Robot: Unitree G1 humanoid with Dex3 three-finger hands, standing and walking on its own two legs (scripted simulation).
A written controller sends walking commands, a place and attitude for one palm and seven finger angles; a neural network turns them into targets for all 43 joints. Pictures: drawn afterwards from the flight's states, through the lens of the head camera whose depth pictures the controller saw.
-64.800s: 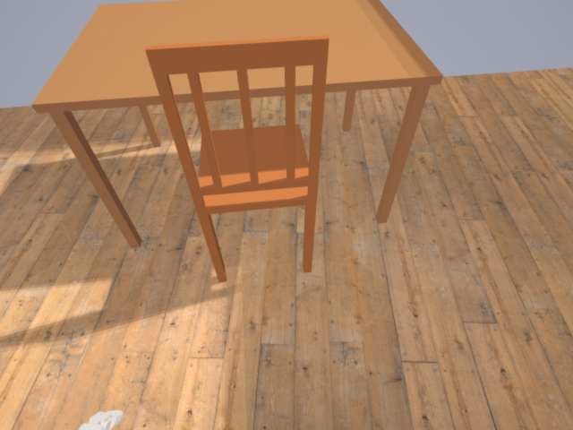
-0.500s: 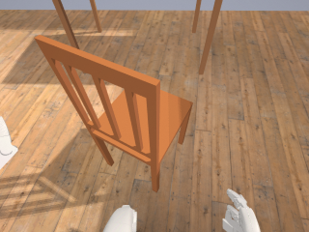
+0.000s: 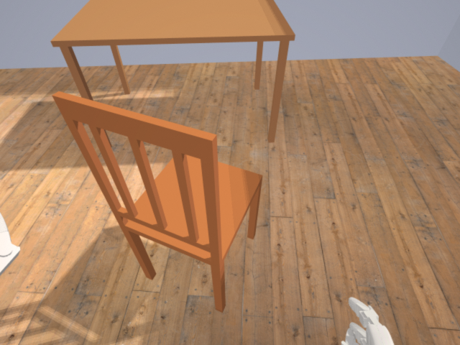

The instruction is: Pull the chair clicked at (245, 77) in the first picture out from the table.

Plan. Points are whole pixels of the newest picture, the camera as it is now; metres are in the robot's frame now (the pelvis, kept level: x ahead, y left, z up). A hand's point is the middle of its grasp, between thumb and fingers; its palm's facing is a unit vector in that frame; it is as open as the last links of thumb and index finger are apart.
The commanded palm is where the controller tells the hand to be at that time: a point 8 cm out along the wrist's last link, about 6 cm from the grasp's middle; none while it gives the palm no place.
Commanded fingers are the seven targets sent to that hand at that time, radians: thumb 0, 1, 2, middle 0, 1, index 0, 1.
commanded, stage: stop stepping back and stand still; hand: left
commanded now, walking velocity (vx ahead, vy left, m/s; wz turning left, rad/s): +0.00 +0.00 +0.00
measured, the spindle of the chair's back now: (151, 188) +0.49 +0.24 -0.07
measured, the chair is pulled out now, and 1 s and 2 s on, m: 0.79 0.79 0.79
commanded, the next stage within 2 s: let the arm hang, fingers relaxed in 0.24 s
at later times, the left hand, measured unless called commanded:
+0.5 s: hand (88, 302) +0.20 +0.27 -0.04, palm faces +0.12 -0.90 -0.43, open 7.4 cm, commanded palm none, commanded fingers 0.00 0.90 0.90 -0.20 -0.30 -0.20 -0.30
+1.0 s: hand out of the picture -0.03 +0.21 -0.16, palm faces +0.05 -0.96 -0.28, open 7.3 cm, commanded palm none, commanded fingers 0.00 0.90 0.90 -0.20 -0.30 -0.20 -0.30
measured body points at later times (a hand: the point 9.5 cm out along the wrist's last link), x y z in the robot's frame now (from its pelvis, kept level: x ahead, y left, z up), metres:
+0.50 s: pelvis +0.01 +0.03 -0.01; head +0.02 +0.00 +0.44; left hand +0.19 +0.32 -0.01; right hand +0.16 -0.22 -0.13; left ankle +0.01 +0.13 -0.74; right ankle +0.03 -0.12 -0.74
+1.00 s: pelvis +0.01 +0.01 +0.00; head +0.02 +0.00 +0.45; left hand -0.03 +0.26 -0.14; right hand +0.01 -0.20 -0.16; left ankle +0.01 +0.13 -0.74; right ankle +0.03 -0.12 -0.74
